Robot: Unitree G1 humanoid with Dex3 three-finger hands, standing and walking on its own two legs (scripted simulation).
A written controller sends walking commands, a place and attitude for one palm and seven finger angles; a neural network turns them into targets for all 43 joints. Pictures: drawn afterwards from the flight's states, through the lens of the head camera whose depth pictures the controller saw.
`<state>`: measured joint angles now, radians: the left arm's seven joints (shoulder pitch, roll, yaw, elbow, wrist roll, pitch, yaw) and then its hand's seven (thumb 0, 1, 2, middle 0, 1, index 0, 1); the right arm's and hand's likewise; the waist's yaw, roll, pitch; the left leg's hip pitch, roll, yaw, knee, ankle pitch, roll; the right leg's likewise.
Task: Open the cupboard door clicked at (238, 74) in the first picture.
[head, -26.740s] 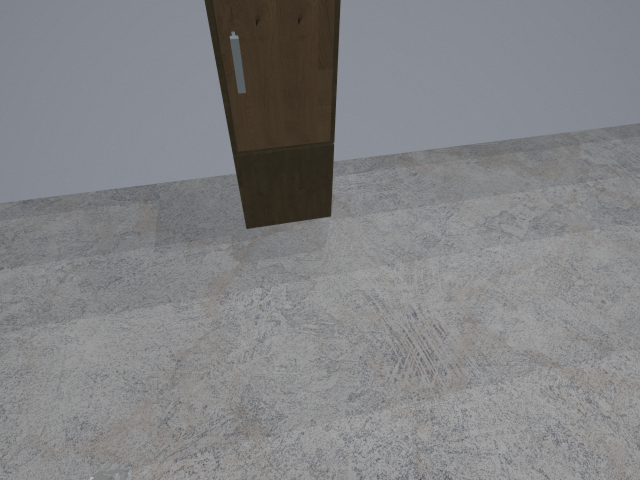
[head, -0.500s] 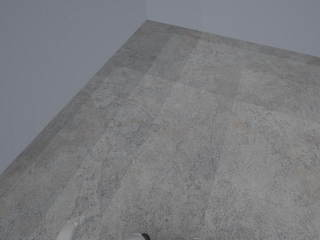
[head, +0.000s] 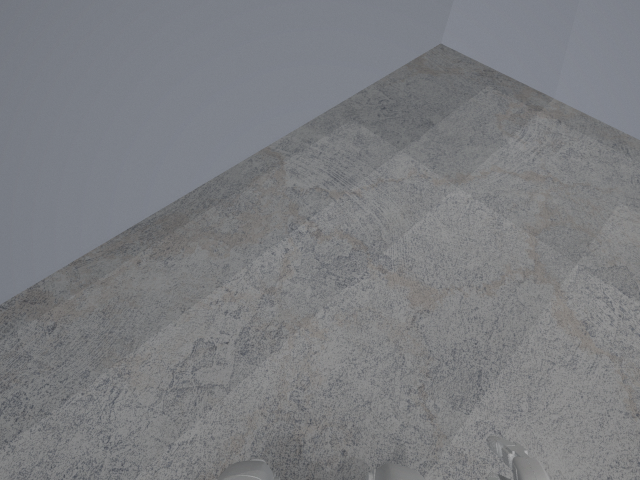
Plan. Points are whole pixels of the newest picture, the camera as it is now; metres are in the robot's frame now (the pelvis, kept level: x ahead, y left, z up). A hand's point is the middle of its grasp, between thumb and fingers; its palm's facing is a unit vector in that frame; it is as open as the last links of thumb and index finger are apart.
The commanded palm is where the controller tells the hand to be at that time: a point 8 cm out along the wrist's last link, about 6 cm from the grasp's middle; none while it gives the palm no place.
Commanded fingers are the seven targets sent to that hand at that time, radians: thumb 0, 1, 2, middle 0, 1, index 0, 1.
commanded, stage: turn to face it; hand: left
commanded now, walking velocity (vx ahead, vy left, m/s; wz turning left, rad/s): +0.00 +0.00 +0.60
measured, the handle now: out of the picture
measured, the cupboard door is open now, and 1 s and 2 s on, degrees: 45 45 45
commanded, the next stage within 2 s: none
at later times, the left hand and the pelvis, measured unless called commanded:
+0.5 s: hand out of the picture +0.03 +0.14 -0.14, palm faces +0.31 -0.92 -0.23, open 7.4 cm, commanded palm none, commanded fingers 0.00 0.90 0.90 -0.20 -0.30 -0.20 -0.30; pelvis +0.02 -0.06 +0.02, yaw +19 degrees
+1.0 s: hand out of the picture +0.02 +0.16 -0.13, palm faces +0.55 -0.77 -0.31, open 7.4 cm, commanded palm none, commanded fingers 0.00 0.90 0.90 -0.20 -0.30 -0.20 -0.30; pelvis +0.04 -0.08 +0.01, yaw +36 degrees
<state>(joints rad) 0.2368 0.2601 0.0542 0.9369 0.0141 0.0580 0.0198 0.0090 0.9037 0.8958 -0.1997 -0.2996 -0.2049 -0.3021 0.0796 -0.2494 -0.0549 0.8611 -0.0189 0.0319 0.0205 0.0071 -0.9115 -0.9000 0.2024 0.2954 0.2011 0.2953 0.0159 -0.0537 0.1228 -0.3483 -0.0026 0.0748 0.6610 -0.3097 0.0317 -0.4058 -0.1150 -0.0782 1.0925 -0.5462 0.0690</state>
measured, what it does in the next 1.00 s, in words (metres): steps on the spot, turning left: right foot, then left foot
